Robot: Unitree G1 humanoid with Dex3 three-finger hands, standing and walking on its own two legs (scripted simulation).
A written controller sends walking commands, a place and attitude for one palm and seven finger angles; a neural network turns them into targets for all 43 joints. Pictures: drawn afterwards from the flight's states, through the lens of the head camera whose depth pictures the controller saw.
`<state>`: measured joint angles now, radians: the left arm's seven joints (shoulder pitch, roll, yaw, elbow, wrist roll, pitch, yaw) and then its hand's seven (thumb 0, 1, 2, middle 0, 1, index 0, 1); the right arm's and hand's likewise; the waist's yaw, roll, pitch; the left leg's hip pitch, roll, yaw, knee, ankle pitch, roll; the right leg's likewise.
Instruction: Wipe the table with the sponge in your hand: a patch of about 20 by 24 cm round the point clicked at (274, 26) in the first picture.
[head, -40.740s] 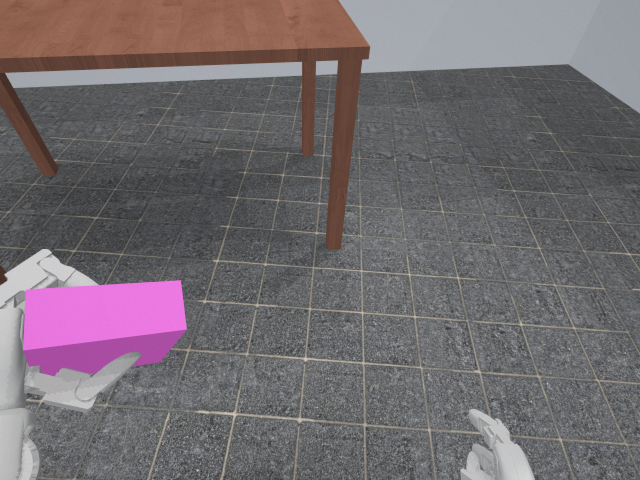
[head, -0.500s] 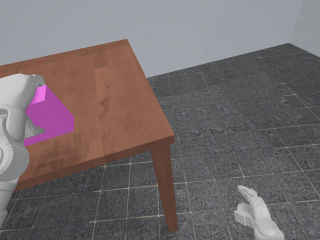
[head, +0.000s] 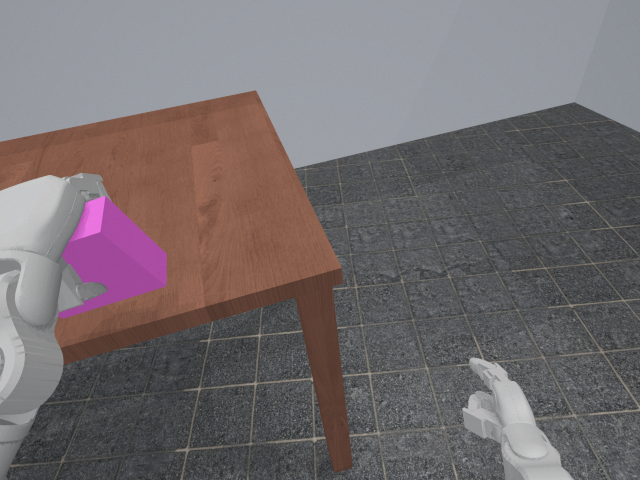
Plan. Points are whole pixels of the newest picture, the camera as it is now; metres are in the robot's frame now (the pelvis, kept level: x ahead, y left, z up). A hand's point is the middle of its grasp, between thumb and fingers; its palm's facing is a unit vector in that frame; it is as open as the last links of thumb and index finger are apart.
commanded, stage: bring the sponge back beside the body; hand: left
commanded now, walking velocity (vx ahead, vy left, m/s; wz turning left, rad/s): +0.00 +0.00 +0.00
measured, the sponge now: (94, 270) +0.24 +0.31 +0.19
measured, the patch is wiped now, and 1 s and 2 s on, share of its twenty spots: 1.00 1.00 1.00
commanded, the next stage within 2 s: step back with the hand held close in 0.66 s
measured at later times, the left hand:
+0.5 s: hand (70, 264) +0.20 +0.27 +0.24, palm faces +0.41 -0.12 -0.91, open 9.2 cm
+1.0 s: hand (107, 248) +0.22 +0.24 +0.26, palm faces +0.42 -0.82 -0.40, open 9.2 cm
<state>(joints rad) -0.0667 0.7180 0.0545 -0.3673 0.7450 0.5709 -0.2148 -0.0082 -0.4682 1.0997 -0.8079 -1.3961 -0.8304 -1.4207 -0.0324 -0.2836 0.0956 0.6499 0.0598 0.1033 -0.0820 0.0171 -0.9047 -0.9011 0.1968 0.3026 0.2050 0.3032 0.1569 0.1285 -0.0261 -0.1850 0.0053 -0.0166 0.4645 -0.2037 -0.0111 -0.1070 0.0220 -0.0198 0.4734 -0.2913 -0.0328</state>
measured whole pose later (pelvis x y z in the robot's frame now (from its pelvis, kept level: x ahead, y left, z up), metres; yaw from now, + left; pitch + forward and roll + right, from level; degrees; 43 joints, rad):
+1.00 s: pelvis -0.01 +0.02 -0.01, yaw -1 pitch +0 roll -1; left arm 0.23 0.49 0.39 -0.71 -0.05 0.07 0.10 -0.01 -0.47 1.10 -0.81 -1.40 -0.83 -1.42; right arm 0.13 -0.23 0.07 0.54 0.03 0.07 -0.06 0.01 -0.90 -0.90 0.20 0.30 0.21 0.30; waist 0.03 0.01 -0.04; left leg -0.30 0.00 -0.01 0.57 -0.28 0.01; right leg -0.25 0.03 -0.01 0.53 -0.25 -0.01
